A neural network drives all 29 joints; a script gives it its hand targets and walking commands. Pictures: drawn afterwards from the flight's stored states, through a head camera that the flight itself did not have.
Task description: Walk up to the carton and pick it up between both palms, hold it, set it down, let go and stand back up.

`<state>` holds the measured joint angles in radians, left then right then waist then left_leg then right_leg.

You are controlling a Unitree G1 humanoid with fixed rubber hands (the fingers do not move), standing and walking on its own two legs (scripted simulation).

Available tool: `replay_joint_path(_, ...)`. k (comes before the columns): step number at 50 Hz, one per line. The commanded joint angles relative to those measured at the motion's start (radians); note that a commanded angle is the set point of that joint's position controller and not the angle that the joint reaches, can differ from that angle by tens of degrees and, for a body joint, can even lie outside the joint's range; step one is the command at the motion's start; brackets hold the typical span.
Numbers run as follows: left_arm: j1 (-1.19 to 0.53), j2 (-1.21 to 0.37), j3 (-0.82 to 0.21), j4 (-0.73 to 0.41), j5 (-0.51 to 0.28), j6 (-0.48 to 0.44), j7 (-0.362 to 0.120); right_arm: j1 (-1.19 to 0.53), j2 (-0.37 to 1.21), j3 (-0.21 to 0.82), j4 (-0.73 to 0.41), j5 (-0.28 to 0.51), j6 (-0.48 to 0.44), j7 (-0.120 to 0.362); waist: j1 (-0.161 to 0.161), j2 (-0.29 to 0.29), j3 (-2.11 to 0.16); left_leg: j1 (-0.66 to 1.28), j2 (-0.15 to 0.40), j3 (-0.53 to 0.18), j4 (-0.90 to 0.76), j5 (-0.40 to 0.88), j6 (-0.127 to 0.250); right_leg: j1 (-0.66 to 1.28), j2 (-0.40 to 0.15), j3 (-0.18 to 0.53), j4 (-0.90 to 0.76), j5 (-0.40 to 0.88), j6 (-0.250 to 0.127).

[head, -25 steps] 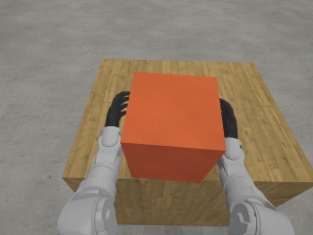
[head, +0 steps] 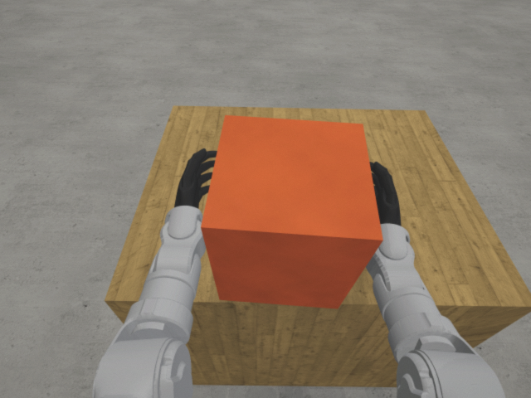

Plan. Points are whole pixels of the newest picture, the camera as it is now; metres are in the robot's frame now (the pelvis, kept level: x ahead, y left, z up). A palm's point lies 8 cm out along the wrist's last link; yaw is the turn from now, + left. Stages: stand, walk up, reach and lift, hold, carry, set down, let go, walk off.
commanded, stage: reach and lift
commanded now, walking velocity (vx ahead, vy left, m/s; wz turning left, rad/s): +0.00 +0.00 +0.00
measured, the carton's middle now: (285, 219) +0.40 -0.02 +0.05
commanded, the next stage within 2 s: hold in 1.92 s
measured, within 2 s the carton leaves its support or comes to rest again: neither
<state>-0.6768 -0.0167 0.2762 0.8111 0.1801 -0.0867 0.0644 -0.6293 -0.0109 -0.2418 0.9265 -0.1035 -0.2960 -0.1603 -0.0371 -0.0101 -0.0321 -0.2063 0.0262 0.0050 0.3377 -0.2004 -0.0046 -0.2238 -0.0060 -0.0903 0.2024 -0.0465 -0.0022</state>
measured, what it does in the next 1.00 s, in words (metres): stands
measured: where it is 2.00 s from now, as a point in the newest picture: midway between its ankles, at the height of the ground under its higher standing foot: outside the picture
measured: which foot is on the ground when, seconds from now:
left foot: down 0.00-1.00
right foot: down 0.00-1.00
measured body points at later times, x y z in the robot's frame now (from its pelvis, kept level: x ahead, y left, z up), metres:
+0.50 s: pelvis +0.00 +0.01 +0.00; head -0.03 +0.05 +0.45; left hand +0.39 +0.14 +0.17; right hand +0.37 -0.16 +0.15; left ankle -0.02 +0.12 -0.75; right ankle +0.03 -0.12 -0.75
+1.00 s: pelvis -0.02 +0.00 +0.00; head -0.05 +0.02 +0.45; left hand +0.38 +0.15 +0.20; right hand +0.37 -0.16 +0.19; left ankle -0.02 +0.12 -0.75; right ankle +0.03 -0.12 -0.75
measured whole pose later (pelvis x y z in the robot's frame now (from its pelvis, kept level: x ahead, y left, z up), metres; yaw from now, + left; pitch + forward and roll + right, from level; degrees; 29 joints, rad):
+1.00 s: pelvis -0.02 +0.00 +0.00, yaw +2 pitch -9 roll -1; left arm -0.71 -0.03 0.32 0.25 0.30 0.64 -0.01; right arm -0.74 -0.05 -0.09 0.62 0.13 0.27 -0.17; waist -0.11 -0.04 0.06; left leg 0.02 0.01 -0.02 0.35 -0.21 0.00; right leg -0.01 -0.02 -0.10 0.25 -0.09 0.00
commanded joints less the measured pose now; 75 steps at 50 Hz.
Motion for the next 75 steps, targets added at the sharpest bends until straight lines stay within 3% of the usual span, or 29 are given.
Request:
replay_joint_path(1,-0.681,-0.624,-0.418,-0.231,-0.021,-0.001,-0.122,-0.716,0.613,0.422,-0.266,-0.011,-0.005,0.126,-0.019,-0.011,-0.632,0.004,-0.066,0.033,-0.013,0.324,-0.042,0.496,0.024,0.027,0.109,0.381,0.021)
replay_joint_path(6,-0.643,-0.634,-0.447,-0.338,-0.022,0.188,-0.159,-0.705,0.563,0.437,-0.344,0.075,0.135,0.108,-0.069,-0.010,-0.476,0.076,-0.071,0.011,-0.032,0.284,-0.058,0.475,0.034,0.020,0.075,0.275,0.017)
replay_joint_path(9,-0.621,-0.636,-0.455,-0.401,-0.020,0.283,-0.179,-0.720,0.529,0.443,-0.396,0.117,0.183,0.107,-0.084,0.006,-0.431,0.134,-0.067,0.004,-0.019,0.336,-0.073,0.458,0.042,0.002,0.067,0.254,0.013)
replay_joint_path(15,-0.529,-0.629,-0.425,-0.484,0.038,0.430,-0.198,-0.739,0.436,0.433,-0.477,0.169,0.230,0.121,-0.065,0.053,-0.340,0.227,-0.058,0.001,-0.001,0.444,-0.100,0.425,0.061,-0.023,0.052,0.201,0.001)
replay_joint_path(19,-0.505,-0.604,-0.402,-0.494,0.058,0.510,-0.208,-0.749,0.412,0.406,-0.498,0.178,0.263,0.132,-0.067,0.041,-0.243,0.224,-0.054,0.017,-0.016,0.385,-0.090,0.403,0.066,-0.035,0.038,0.110,0.004)
replay_joint_path(25,-0.554,-0.610,-0.472,-0.637,0.006,0.546,-0.185,-0.811,0.426,0.465,-0.622,0.222,0.280,0.136,-0.073,0.052,-0.375,0.294,-0.048,-0.001,0.024,0.492,-0.100,0.397,0.066,-0.030,0.058,0.177,0.002)
replay_joint_path(30,-0.551,-0.574,-0.452,-0.622,0.000,0.611,-0.194,-0.817,0.429,0.464,-0.616,0.236,0.349,0.131,-0.069,0.038,-0.308,0.220,-0.050,0.010,-0.026,0.316,-0.070,0.410,0.058,-0.025,0.053,0.079,0.008)
replay_joint_path(34,-0.625,-0.575,-0.481,-0.681,-0.037,0.622,-0.181,-0.854,0.474,0.490,-0.642,0.259,0.383,0.130,-0.076,0.037,-0.392,0.228,-0.055,0.007,-0.013,0.334,-0.062,0.418,0.057,-0.017,0.069,0.131,0.012)
replay_joint_path(37,-0.610,-0.556,-0.442,-0.627,-0.025,0.647,-0.190,-0.860,0.487,0.490,-0.622,0.261,0.423,0.119,-0.066,0.012,-0.341,0.180,-0.064,0.015,-0.032,0.248,-0.042,0.429,0.048,-0.007,0.063,0.105,0.024)
replay_joint_path(40,-0.627,-0.538,-0.403,-0.603,-0.016,0.659,-0.208,-0.870,0.510,0.478,-0.607,0.259,0.448,0.108,-0.076,-0.014,-0.328,0.125,-0.072,0.021,-0.058,0.183,-0.020,0.486,0.043,-0.002,0.069,0.113,0.033)
replay_joint_path(45,-0.645,-0.541,-0.407,-0.638,-0.017,0.681,-0.217,-0.897,0.519,0.505,-0.633,0.298,0.476,0.096,-0.079,0.001,-0.360,0.135,-0.077,0.015,-0.040,0.236,-0.027,0.497,0.049,-0.005,0.080,0.167,0.037)
replay_joint_path(49,-0.702,-0.526,-0.383,-0.627,-0.016,0.687,-0.223,-0.921,0.549,0.485,-0.607,0.299,0.502,0.098,-0.074,0.001,-0.341,0.086,-0.080,0.020,-0.068,0.137,-0.013,0.496,0.043,0.002,0.080,0.098,0.034)
replay_joint_path(55,-0.737,-0.539,-0.366,-0.579,-0.015,0.699,-0.218,-0.950,0.552,0.455,-0.567,0.295,0.525,0.103,-0.064,0.014,-0.329,0.070,-0.075,0.023,-0.074,0.112,-0.016,0.475,0.050,0.002,0.077,0.044,0.031)
replay_joint_path(58,-0.765,-0.538,-0.359,-0.561,-0.016,0.700,-0.216,-0.969,0.549,0.444,-0.538,0.296,0.527,0.108,-0.064,0.023,-0.317,0.072,-0.073,0.019,-0.075,0.115,-0.014,0.458,0.051,0.002,0.072,0.019,0.030)
replay_joint_path(63,-0.730,-0.542,-0.370,-0.588,-0.026,0.706,-0.218,-0.964,0.552,0.485,-0.575,0.333,0.542,0.088,-0.076,0.009,-0.372,0.118,-0.083,0.010,-0.034,0.234,-0.027,0.491,0.057,0.006,0.085,0.153,0.031)
replay_joint_path(67,-0.754,-0.537,-0.366,-0.594,-0.027,0.711,-0.226,-0.966,0.550,0.481,-0.576,0.343,0.559,0.082,-0.081,0.011,-0.351,0.098,-0.080,0.007,-0.048,0.195,-0.026,0.492,0.055,0.005,0.083,0.110,0.032)
replay_joint_path(71,-0.771,-0.573,-0.429,-0.652,-0.062,0.704,-0.209,-0.999,0.546,0.512,-0.653,0.379,0.553,0.084,-0.086,0.059,-0.438,0.162,-0.076,-0.011,-0.007,0.332,-0.052,0.472,0.070,0.004,0.093,0.177,0.026)
replay_joint_path(75,-0.767,-0.534,-0.379,-0.615,-0.035,0.722,-0.212,-0.960,0.539,0.493,-0.555,0.365,0.593,0.086,-0.075,0.015,-0.326,0.112,-0.072,-0.003,-0.047,0.213,-0.035,0.454,0.066,0.008,0.078,0.081,0.025)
